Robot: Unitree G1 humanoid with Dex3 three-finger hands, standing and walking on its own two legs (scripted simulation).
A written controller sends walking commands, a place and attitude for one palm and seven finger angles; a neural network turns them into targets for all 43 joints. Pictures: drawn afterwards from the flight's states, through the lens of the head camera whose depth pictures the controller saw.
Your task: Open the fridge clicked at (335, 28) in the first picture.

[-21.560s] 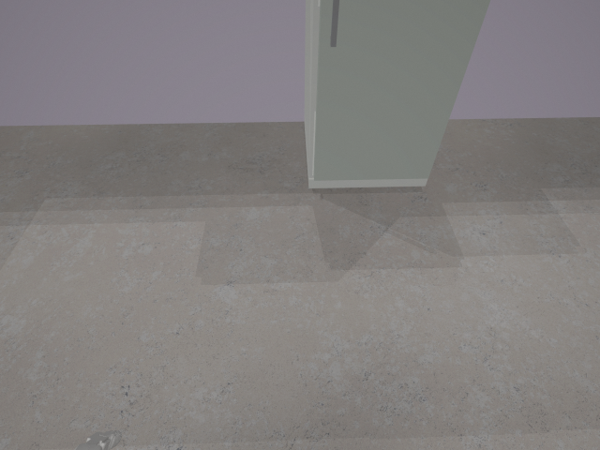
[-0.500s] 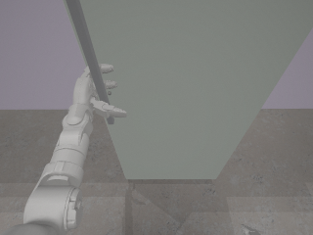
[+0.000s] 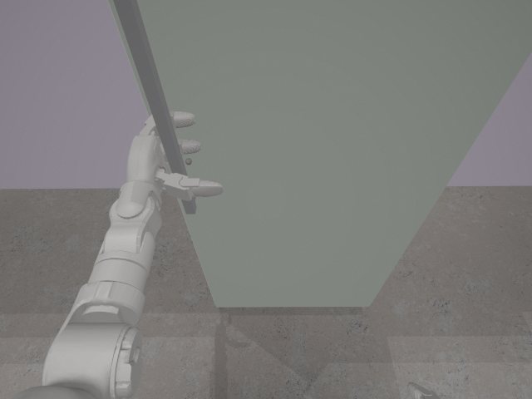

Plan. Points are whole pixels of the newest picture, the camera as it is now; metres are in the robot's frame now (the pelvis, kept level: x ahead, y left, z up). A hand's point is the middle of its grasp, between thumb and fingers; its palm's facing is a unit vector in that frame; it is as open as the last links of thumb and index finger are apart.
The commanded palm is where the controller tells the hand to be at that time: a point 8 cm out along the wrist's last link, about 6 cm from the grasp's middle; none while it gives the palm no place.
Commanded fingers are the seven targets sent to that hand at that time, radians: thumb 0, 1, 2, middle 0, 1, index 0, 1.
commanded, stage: grip the handle and tug to test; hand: left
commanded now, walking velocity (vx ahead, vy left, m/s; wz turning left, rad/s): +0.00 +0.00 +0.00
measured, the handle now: (161, 96) +0.47 +0.16 +0.22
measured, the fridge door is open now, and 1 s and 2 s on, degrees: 0 0 18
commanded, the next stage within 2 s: pull the door a little, standing still in 1.22 s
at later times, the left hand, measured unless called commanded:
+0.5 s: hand (186, 161) +0.43 +0.14 +0.13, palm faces +0.02 -1.00 +0.00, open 5.5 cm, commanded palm +0.40 +0.19 +0.13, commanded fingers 0.00 0.90 0.90 -0.45 -1.40 -0.45 -1.40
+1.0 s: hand (187, 161) +0.43 +0.13 +0.13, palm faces +0.03 -1.00 +0.00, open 5.1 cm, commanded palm +0.38 +0.18 +0.13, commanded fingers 0.00 0.90 0.90 -0.45 -1.40 -0.45 -1.40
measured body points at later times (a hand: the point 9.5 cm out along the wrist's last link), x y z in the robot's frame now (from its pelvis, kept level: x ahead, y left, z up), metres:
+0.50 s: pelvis +0.01 +0.00 +0.00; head +0.03 -0.01 +0.45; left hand +0.42 +0.19 +0.14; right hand +0.12 -0.25 -0.11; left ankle -0.02 +0.12 -0.73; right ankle +0.03 -0.12 -0.73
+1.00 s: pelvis +0.01 +0.00 +0.00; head +0.04 -0.01 +0.45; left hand +0.42 +0.19 +0.14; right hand +0.12 -0.25 -0.11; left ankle -0.02 +0.12 -0.73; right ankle +0.03 -0.12 -0.73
